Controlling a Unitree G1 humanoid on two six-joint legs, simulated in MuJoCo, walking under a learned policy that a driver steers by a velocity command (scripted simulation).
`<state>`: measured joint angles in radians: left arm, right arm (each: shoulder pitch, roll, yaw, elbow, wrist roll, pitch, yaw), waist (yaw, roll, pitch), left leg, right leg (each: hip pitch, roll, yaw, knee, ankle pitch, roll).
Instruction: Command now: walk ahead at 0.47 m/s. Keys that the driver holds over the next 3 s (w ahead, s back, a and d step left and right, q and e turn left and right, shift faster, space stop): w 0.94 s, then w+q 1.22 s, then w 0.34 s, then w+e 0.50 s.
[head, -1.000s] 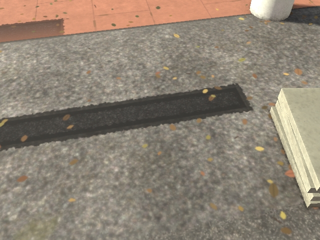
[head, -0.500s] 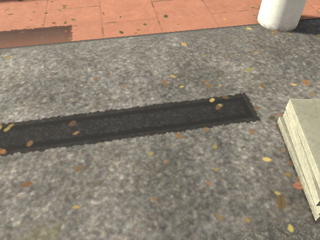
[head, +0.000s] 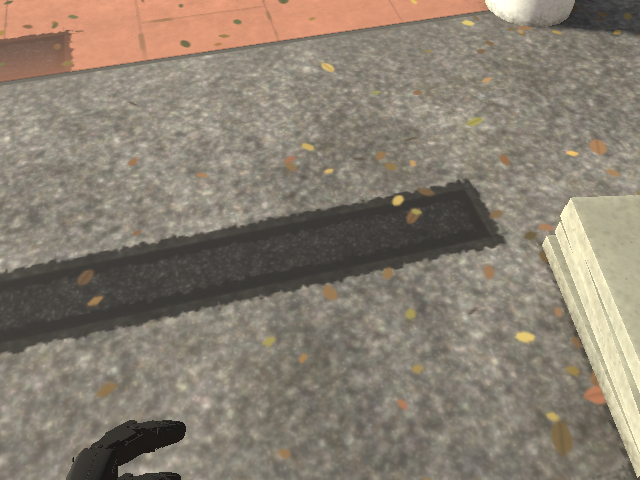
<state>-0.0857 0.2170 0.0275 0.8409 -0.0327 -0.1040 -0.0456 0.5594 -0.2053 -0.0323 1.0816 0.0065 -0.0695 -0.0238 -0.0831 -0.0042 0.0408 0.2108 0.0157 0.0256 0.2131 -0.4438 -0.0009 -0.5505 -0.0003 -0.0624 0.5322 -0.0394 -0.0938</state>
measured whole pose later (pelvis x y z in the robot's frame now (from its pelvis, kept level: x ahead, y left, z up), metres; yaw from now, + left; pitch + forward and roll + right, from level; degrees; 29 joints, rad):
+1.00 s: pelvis +0.56 +0.04 +0.03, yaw +0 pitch +2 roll +2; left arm 0.02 0.24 0.05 0.90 -0.02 -0.08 -0.02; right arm 0.40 -0.23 -0.06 0.99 0.01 -0.09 0.00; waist -0.08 -0.04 0.01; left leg 0.04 -0.06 0.06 0.18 -0.25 0.05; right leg -0.64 -0.10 0.02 0.58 0.07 -0.02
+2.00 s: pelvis +1.08 +0.15 +0.03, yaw +31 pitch +2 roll -1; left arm 0.00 0.28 0.07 0.79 0.00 -0.10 0.00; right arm 0.34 -0.26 -0.08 0.79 0.02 -0.06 -0.01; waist -0.06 -0.04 0.03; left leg -0.13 -0.10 -0.11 0.33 -0.22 0.09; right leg -0.65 -0.08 0.10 0.64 0.02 0.05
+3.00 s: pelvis +1.50 +0.47 +0.03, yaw +31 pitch +1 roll +2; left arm 0.13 0.29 0.07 0.78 -0.02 -0.03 -0.03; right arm 0.34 -0.27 -0.08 0.84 -0.01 -0.09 -0.01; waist -0.06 -0.04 0.01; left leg 0.01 -0.01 0.21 0.23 -0.26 0.01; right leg -0.69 -0.11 0.03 0.79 0.01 0.00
